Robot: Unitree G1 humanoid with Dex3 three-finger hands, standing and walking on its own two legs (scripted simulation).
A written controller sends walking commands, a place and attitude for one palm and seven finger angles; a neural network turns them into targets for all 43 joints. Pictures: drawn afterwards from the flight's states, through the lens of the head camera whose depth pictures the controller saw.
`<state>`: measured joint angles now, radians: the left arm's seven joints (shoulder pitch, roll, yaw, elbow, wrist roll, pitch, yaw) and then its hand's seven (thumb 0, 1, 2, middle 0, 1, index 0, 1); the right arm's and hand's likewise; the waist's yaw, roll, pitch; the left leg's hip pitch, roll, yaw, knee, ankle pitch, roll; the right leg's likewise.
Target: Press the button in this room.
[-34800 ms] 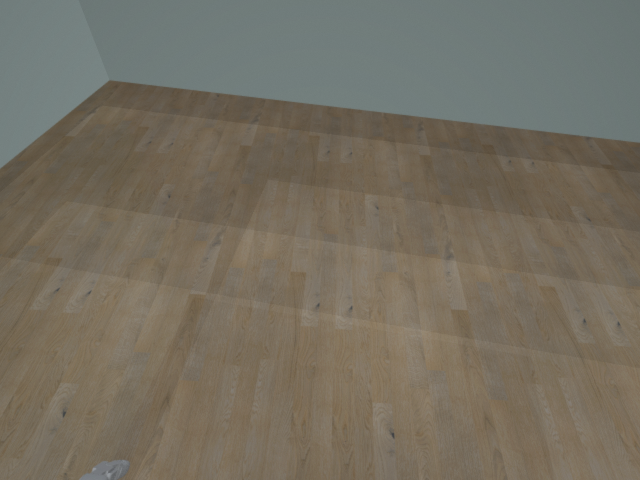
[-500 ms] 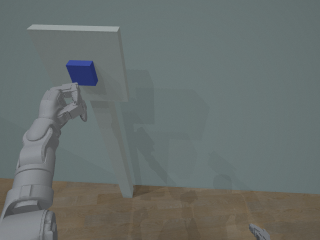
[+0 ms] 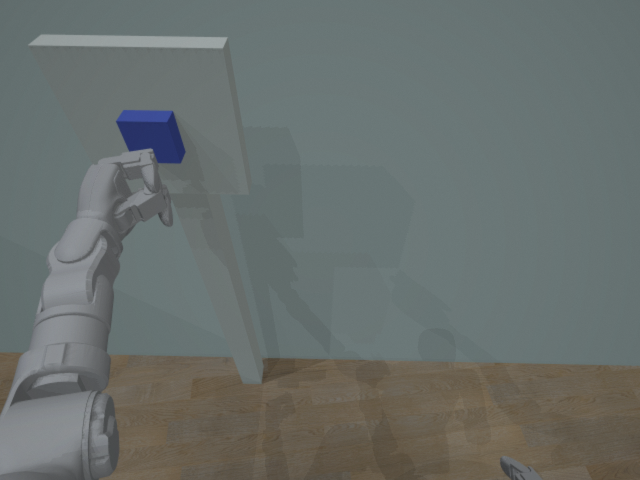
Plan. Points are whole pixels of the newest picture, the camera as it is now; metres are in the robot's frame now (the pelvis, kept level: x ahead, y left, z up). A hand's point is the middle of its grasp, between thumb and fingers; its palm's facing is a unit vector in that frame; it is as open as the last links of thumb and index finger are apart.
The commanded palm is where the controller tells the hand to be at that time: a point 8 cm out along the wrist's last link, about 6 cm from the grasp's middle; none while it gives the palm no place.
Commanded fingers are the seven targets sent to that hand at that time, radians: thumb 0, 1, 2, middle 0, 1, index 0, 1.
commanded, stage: press the button with the knuckle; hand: left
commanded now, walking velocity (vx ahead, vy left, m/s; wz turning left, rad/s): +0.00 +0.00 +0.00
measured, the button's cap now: (153, 135) +0.49 +0.23 +0.19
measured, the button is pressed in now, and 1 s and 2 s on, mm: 0 13 0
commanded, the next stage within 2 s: hold the button down briefly in 0.82 s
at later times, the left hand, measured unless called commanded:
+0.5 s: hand (164, 183) +0.43 +0.21 +0.15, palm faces +0.03 -1.00 +0.00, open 2.9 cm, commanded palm +0.43 +0.26 +0.16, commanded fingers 0.00 0.90 0.90 -1.30 -1.50 -1.30 -1.50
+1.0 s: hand (165, 177) +0.44 +0.21 +0.16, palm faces +0.03 -1.00 -0.01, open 3.0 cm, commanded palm +0.45 +0.25 +0.16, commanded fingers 0.00 0.90 0.90 -1.30 -1.50 -1.30 -1.50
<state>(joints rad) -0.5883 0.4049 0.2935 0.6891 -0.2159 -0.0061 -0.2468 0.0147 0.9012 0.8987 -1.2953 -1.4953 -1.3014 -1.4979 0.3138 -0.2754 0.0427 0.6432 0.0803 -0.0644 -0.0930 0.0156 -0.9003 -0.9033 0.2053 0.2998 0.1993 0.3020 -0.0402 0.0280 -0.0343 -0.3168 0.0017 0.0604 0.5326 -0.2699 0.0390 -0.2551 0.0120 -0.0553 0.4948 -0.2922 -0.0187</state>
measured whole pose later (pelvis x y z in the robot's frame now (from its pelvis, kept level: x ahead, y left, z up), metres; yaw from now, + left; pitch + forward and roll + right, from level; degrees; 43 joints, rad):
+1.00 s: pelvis -0.03 +0.00 -0.01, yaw +1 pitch +7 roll -2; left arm -0.96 0.52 0.27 1.19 -0.17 -0.18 -0.27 0.02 0.79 0.97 -1.30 -1.50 -1.32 -1.50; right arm 0.40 -0.30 0.04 0.73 0.06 -0.10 -0.08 0.01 -0.90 -0.90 0.21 0.30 0.20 0.30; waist -0.10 0.03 -0.03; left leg -0.49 0.01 0.03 0.63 -0.26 0.04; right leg -0.41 0.01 -0.09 0.58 -0.29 -0.02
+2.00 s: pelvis +0.00 +0.00 +0.00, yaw -1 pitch +2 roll -1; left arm -0.40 0.35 0.29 0.45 -0.24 0.04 -0.25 0.01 0.90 0.90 -1.30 -1.50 -1.30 -1.50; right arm 0.28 -0.26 0.04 0.58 0.08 -0.07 -0.07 0.02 -0.90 -0.90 0.20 0.30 0.20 0.30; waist 0.00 0.04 -0.07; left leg -0.29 0.00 0.07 0.54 -0.29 0.04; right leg -0.24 0.01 -0.04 0.51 -0.31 -0.02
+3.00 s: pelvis -0.02 -0.01 +0.01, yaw +0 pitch -4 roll -1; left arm 0.14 0.30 0.23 -0.16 -0.14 0.00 0.01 0.01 0.90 0.90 -1.30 -1.49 -1.30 -1.50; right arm 0.17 -0.24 0.05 0.59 0.03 -0.12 -0.08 0.02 -0.90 -0.90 0.20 0.30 0.20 0.30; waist 0.05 0.06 0.01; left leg -0.17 0.01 0.05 0.44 -0.21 0.02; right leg -0.10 0.02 -0.06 0.41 -0.24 -0.03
